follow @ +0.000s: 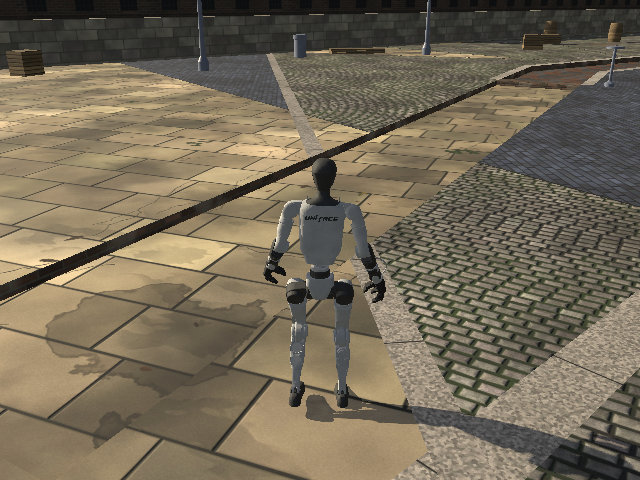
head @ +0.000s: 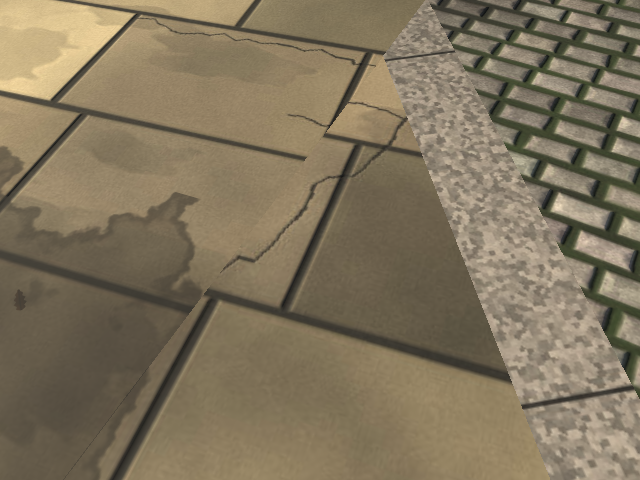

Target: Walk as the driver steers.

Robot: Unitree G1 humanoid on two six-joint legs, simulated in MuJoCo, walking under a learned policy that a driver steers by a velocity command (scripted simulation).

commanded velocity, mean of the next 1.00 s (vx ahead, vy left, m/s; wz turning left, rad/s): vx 0.02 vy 0.00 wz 0.56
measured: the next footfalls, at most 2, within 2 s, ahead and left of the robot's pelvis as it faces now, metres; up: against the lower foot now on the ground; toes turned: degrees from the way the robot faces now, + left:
left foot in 0.30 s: +0.05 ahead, +0.15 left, +0.00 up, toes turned +13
right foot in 0.80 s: +0.12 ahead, -0.06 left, +0.00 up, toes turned +34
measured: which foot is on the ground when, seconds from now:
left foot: up 0.00-0.28, down 0.30-0.80, up 0.82-1.00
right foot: down 0.00-0.30, up 0.32-0.78, down 0.80-1.00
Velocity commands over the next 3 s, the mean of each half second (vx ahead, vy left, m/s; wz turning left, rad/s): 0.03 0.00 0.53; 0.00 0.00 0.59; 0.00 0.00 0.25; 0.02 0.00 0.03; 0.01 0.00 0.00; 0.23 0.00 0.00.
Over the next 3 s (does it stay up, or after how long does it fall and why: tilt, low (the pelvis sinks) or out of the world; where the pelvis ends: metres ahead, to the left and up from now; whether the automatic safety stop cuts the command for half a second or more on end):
stays up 0.11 0.14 0.00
